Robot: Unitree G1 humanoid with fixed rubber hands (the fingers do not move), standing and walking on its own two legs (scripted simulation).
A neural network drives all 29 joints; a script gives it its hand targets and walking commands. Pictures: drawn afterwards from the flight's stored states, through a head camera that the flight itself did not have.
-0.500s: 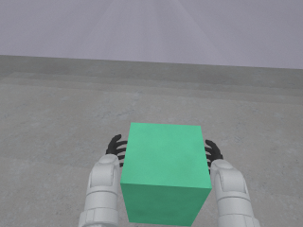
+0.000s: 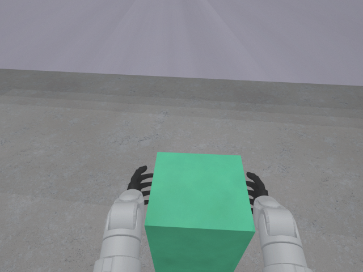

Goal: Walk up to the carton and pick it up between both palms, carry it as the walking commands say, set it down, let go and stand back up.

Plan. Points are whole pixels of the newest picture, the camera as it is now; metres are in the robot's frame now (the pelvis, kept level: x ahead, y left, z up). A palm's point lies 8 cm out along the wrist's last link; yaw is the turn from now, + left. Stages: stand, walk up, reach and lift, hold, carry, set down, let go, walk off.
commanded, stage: reach and lift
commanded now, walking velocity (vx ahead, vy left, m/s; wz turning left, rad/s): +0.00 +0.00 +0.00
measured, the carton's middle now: (195, 217) +0.29 +0.00 -0.02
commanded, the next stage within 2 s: hold in 0.40 s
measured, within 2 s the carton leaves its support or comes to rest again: neither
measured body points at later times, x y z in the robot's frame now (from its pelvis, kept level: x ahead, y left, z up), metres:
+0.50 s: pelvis -0.02 -0.01 +0.00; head -0.08 -0.01 +0.44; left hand +0.29 +0.14 +0.05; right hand +0.29 -0.15 +0.04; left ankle +0.01 +0.12 -0.75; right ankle +0.02 -0.12 -0.75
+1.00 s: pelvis -0.01 +0.00 +0.00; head -0.07 +0.00 +0.44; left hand +0.29 +0.14 +0.05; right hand +0.29 -0.14 +0.04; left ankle +0.01 +0.12 -0.75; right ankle +0.02 -0.12 -0.75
